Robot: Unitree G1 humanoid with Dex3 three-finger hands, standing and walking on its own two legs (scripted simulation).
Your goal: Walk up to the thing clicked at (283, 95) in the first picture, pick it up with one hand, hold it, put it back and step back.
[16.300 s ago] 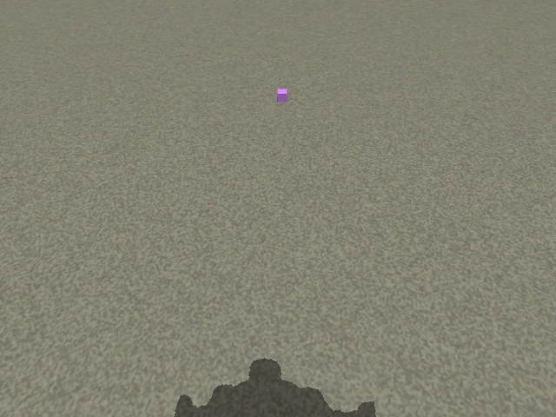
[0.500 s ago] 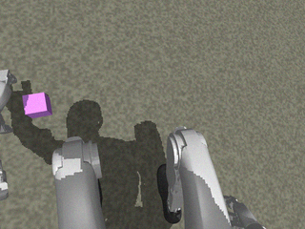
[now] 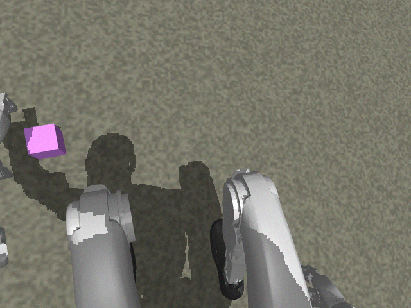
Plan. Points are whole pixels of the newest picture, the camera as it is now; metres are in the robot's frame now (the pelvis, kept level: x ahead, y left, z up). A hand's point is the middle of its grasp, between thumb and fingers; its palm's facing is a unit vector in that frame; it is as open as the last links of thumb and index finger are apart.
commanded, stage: rise first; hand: left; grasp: from above
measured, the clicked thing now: (46, 142) +0.45 +0.33 -0.29
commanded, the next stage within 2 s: approach in 0.22 s
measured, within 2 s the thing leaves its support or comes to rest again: neither
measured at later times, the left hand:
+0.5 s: hand (4, 149) +0.40 +0.36 -0.17, palm faces -0.45 -0.11 -0.89, open 13.9 cm
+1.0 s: hand (22, 136) +0.43 +0.34 -0.17, palm faces -0.46 -0.12 -0.88, open 13.9 cm
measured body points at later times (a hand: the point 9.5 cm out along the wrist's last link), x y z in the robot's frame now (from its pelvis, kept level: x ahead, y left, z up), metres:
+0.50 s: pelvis +0.00 +0.00 +0.00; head +0.22 +0.10 +0.38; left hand +0.42 +0.36 -0.12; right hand +0.09 -0.27 -0.10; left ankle +0.08 +0.14 -0.29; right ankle +0.10 -0.13 -0.29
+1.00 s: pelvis +0.00 +0.00 +0.00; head +0.24 +0.07 +0.37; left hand +0.45 +0.34 -0.12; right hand +0.05 -0.27 -0.11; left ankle +0.08 +0.14 -0.29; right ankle +0.10 -0.13 -0.29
